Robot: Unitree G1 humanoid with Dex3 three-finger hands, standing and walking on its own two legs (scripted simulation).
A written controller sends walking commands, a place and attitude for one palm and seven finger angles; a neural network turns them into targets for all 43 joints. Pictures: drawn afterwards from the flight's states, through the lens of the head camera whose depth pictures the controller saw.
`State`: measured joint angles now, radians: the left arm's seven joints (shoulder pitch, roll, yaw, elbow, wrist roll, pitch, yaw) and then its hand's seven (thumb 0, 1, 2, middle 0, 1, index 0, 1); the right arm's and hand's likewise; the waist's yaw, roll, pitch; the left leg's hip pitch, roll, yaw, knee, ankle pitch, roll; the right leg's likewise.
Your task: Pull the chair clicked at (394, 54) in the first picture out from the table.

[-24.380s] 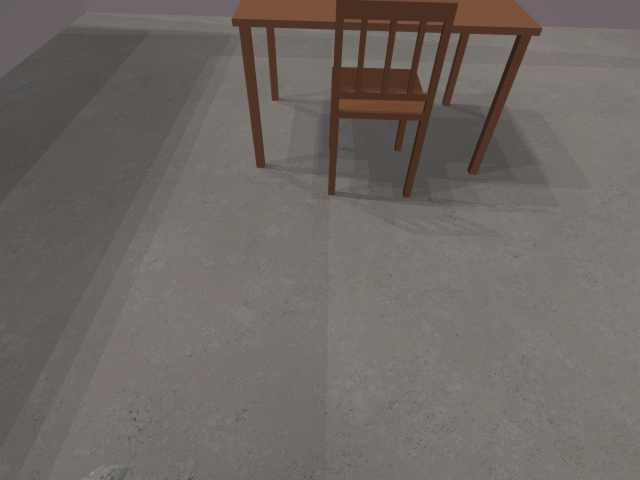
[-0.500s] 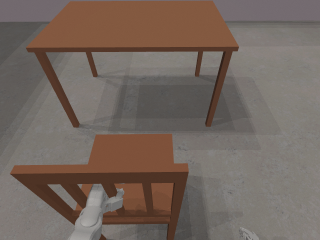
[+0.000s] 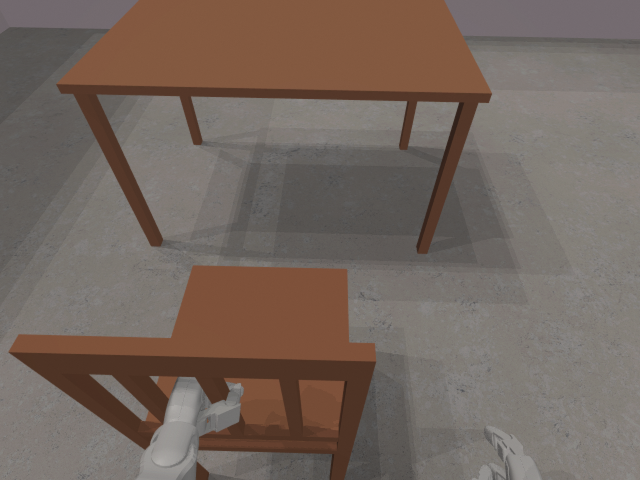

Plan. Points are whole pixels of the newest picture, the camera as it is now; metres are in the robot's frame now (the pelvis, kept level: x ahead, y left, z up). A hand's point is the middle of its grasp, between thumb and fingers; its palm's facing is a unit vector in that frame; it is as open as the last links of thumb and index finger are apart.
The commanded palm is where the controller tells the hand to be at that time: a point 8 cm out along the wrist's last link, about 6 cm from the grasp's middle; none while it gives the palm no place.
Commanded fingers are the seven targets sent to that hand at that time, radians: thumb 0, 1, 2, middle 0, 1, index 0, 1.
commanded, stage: open the thumb and straighten the fingers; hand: left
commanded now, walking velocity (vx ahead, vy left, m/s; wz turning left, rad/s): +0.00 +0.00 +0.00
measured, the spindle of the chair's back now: (224, 404) +0.24 +0.16 -0.12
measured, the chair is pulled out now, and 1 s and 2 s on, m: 0.64 0.64 0.64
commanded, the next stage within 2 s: draw the fingers out of the gap in 0.70 s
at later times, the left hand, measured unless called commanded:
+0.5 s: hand (232, 397) +0.24 +0.14 -0.07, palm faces +0.02 -0.99 -0.15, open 14.9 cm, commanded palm +0.22 +0.19 -0.04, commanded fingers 0.00 -0.55 0.20 -0.05 -0.14 -0.05 -0.14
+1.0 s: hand (225, 425) +0.20 +0.14 -0.06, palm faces +0.05 -0.99 -0.16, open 17.4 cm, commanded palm +0.17 +0.19 -0.04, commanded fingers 0.00 -0.55 0.20 0.00 0.00 0.00 0.00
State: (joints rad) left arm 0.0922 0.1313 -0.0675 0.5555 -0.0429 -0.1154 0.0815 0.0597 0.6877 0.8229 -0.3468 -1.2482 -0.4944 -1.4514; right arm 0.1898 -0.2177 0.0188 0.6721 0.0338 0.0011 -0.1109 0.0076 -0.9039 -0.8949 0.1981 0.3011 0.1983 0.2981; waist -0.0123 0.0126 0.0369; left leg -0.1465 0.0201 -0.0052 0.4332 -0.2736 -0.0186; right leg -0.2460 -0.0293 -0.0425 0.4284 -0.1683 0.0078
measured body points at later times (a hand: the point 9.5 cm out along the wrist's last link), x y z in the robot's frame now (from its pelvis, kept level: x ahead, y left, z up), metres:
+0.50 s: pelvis +0.02 +0.00 -0.04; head +0.05 -0.02 +0.41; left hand +0.23 +0.19 -0.05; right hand +0.19 -0.24 -0.12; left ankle -0.03 +0.13 -0.74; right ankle +0.04 -0.12 -0.74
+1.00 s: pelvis +0.03 +0.00 -0.05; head +0.06 -0.01 +0.40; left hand +0.20 +0.19 -0.05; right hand +0.21 -0.24 -0.12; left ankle -0.03 +0.13 -0.74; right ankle +0.04 -0.12 -0.74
